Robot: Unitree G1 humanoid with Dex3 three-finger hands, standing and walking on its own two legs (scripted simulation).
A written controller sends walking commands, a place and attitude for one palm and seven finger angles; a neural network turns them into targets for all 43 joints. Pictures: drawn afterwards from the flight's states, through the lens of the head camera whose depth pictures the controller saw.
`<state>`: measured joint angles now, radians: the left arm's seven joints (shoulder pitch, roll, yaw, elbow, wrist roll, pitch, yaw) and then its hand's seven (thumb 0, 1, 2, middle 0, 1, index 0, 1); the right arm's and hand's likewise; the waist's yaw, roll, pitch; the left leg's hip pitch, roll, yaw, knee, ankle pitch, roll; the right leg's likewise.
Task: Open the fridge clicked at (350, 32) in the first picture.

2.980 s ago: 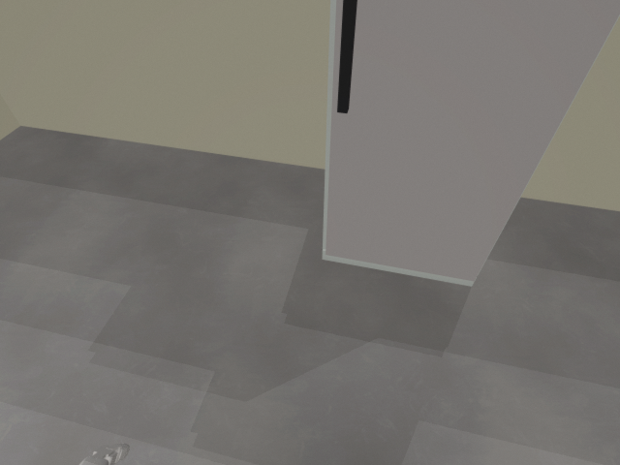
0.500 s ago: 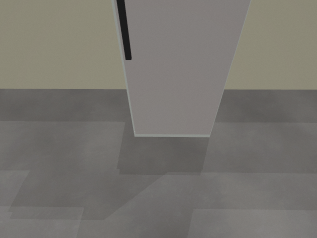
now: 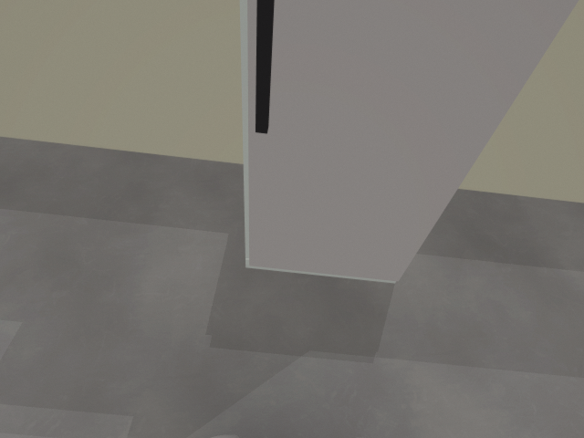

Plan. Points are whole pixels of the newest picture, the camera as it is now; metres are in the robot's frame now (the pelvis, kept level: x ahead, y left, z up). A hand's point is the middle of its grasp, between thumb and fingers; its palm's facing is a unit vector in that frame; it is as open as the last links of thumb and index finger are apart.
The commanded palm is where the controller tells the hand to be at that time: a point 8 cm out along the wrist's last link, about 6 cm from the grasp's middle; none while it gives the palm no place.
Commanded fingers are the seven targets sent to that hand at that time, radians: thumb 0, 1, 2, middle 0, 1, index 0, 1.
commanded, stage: take the last steps up to it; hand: left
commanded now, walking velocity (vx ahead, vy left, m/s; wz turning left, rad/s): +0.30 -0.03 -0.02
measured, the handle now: (266, 31) +0.73 +0.14 +0.19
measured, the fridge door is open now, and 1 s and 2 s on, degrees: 0 0 0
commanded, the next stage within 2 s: come to a stop and stand still in 0.40 s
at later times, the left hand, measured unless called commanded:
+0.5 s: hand (233, 339) +0.30 +0.12 -0.17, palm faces -0.05 -0.98 -0.17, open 7.3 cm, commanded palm none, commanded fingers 0.00 0.90 0.90 -0.20 -0.30 -0.20 -0.30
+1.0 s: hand (188, 367) +0.25 +0.19 -0.18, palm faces +0.13 -0.97 -0.21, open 7.3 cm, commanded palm none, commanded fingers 0.00 0.90 0.90 -0.20 -0.30 -0.20 -0.30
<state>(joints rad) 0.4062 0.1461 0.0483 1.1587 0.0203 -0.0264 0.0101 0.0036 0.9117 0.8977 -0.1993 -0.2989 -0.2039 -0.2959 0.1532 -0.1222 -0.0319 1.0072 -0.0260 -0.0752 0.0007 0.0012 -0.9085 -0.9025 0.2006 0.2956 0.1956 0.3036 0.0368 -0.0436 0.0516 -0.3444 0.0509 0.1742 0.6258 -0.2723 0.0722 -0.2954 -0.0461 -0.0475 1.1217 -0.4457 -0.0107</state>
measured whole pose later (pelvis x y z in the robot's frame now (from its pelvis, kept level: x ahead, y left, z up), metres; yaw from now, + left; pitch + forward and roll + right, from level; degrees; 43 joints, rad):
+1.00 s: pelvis +0.21 +0.00 +0.00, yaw +2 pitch -1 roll -1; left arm 0.21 0.20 0.07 1.01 0.02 0.03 0.04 0.00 0.91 0.90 -0.20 -0.30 -0.21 -0.30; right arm 0.12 -0.17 -0.06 0.97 -0.02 0.01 -0.01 0.00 -0.91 -0.90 0.20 0.30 0.19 0.30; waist 0.04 -0.04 0.06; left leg -0.27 0.02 0.05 0.61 -0.33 0.00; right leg -0.38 -0.09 -0.13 0.61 -0.24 0.01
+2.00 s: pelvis +0.15 +0.00 +0.02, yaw +0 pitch -1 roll +0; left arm 0.36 0.09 0.00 1.16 0.01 0.00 0.04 0.00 0.91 0.90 -0.20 -0.30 -0.20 -0.30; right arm 0.35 -0.10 -0.01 1.18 -0.01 0.01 -0.03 0.00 -0.91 -0.90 0.20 0.30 0.19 0.30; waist -0.01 0.00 0.01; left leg -0.26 0.02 0.09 0.41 -0.14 0.02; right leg -0.15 0.01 -0.04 0.43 -0.26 -0.02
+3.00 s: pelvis +0.13 +0.01 +0.01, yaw +2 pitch -1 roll -1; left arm 0.42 0.13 0.00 1.06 0.02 -0.01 0.04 0.00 0.91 0.90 -0.20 -0.30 -0.20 -0.30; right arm 0.33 -0.13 0.00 1.08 -0.02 0.00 -0.01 0.01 -0.91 -0.90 0.20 0.30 0.20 0.30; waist 0.01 -0.02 -0.02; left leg -0.32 0.00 0.05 0.47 -0.12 0.04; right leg -0.20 -0.01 -0.08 0.47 -0.25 0.00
